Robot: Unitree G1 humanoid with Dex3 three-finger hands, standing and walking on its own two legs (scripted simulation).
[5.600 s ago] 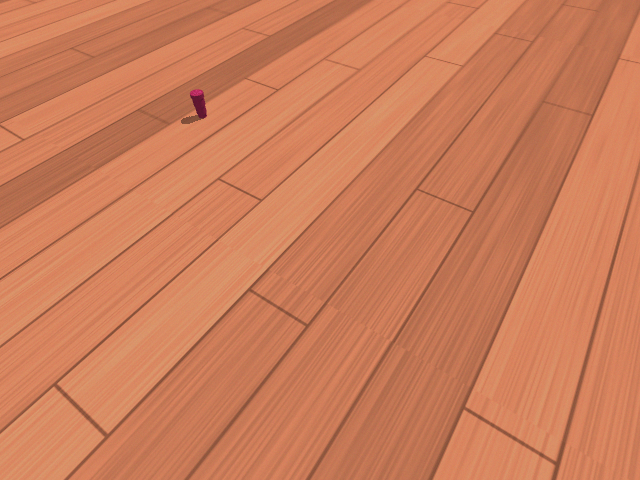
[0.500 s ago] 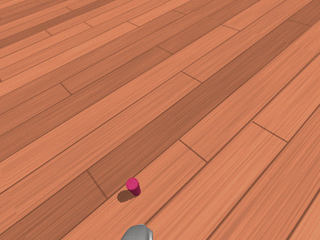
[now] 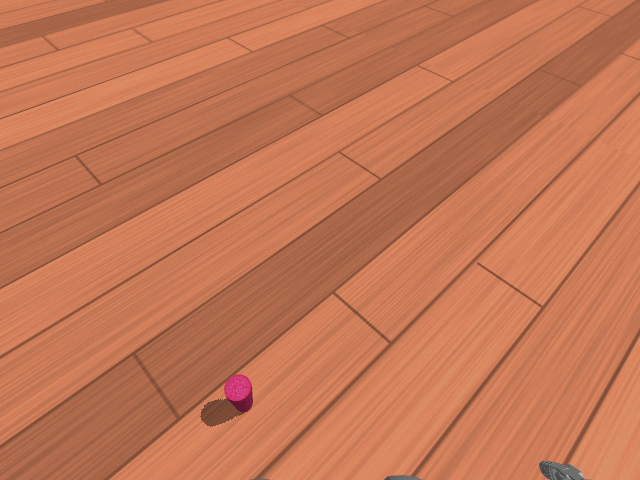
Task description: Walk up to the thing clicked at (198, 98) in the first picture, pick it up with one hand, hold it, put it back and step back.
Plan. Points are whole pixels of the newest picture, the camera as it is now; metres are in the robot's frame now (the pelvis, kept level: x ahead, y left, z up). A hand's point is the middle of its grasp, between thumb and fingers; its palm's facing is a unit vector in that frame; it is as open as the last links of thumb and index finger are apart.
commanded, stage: walk up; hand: left
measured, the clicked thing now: (241, 396) +0.44 +0.22 -0.69
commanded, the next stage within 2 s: stand in 1.58 s
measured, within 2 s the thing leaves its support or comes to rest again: neither
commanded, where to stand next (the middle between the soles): +0.09 +0.00 m, yaw +1 degrees
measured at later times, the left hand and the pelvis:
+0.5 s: hand out of the picture +0.13 +0.25 -0.14, palm faces -0.02 -0.94 -0.34, open 7.4 cm; pelvis +0.04 +0.00 +0.01, yaw +0 degrees
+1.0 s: hand out of the picture +0.13 +0.25 -0.14, palm faces +0.00 -0.93 -0.36, open 7.4 cm; pelvis +0.05 -0.01 +0.02, yaw +1 degrees
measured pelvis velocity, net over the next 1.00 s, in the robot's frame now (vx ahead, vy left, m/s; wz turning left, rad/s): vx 0.05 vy -0.01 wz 0.01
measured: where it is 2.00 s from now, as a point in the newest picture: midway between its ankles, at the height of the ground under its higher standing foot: outside the picture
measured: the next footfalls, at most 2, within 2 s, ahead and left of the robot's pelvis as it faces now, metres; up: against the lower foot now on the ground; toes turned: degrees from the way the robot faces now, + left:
right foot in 0.04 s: +0.07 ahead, -0.14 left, +0.00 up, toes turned -2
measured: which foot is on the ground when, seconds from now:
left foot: down 0.00-1.00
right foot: up 0.00-0.02, down 0.04-1.00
